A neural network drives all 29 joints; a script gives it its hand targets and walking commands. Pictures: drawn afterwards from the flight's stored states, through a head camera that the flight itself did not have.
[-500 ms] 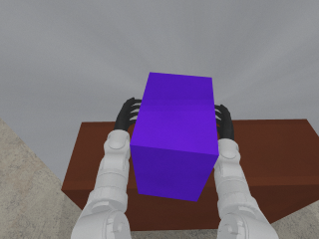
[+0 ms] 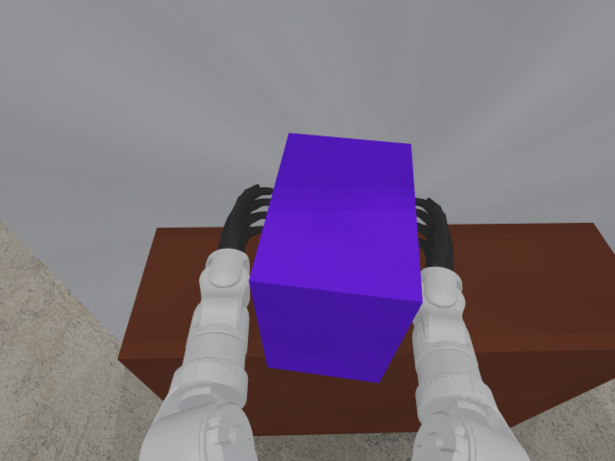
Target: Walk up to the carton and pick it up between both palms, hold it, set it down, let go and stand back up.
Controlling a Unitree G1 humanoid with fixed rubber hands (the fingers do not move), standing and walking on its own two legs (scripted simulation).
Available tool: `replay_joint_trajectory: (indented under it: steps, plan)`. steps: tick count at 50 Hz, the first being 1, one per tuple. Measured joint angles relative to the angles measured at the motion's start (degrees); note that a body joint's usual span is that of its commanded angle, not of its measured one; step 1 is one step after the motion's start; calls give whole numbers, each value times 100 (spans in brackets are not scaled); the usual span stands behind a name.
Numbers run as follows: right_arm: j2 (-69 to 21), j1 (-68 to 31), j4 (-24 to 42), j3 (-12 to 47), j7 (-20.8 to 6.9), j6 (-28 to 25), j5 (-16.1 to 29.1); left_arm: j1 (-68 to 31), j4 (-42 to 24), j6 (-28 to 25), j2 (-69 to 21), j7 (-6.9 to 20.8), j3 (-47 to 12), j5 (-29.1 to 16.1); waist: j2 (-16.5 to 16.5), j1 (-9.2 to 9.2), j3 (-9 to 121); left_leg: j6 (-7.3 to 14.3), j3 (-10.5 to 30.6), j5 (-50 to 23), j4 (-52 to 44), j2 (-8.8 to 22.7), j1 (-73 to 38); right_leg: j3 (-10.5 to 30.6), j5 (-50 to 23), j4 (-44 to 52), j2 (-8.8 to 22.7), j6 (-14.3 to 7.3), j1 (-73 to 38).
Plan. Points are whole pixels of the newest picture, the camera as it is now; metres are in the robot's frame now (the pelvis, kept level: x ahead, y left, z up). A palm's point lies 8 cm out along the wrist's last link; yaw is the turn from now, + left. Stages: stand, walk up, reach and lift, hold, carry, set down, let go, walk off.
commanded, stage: set down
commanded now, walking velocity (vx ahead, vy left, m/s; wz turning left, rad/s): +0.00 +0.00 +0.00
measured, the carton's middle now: (335, 261) +0.40 -0.05 +0.01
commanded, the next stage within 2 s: none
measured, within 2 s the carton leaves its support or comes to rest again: neither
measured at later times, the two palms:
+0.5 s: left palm (237, 244) +0.39 +0.09 +0.07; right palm (436, 259) +0.36 -0.18 +0.06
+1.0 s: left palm (240, 252) +0.40 +0.09 +0.04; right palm (434, 264) +0.37 -0.18 +0.04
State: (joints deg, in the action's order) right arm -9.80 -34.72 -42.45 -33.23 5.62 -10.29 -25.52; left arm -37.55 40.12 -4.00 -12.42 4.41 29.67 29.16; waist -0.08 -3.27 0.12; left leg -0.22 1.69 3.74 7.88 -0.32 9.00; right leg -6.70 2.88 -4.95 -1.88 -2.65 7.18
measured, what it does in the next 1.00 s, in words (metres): stands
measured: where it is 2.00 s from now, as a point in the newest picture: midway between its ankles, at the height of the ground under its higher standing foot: outside the picture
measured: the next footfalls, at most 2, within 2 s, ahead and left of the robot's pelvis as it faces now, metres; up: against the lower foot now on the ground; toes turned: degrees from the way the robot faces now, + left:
none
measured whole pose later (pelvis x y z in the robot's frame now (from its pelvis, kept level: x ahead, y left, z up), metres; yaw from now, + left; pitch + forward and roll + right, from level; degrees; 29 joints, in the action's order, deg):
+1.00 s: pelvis +0.00 +0.00 +0.00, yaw -3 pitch +9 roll +0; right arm -8.8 -35.3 -46.3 -29.5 4.7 -13.6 -22.2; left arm -37.3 46.8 -9.0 -8.5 0.3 29.4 27.0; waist -0.9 -2.8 1.9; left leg -0.4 -1.3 3.5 7.3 0.4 13.2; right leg -3.8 2.5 -6.4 -2.4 -2.8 13.3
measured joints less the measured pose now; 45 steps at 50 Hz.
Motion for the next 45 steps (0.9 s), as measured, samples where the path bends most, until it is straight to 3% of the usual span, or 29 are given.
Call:
replay_joint_trajectory:
  steps: [10,31,45]
  plan:
    - [-108,-5,96,-191,-82,-13,-280,-36,42,-20,-13,71,132,113,-19,0,-25,-17,15,-27,-56,7,-51,-13,11,-1,-7,-6,-28]
    - [-236,46,336,-178,-184,-135,-350,0,-109,-64,-15,184,238,228,-33,-41,-131,-30,-5,-59,-112,21,-33,10,-41,76,-23,-3,-12]
    - [-172,50,168,30,-215,-348,-132,52,187,-201,157,-46,217,175,-57,-26,-50,-22,-163,-58,-145,40,103,166,-46,2,-34,-1,228]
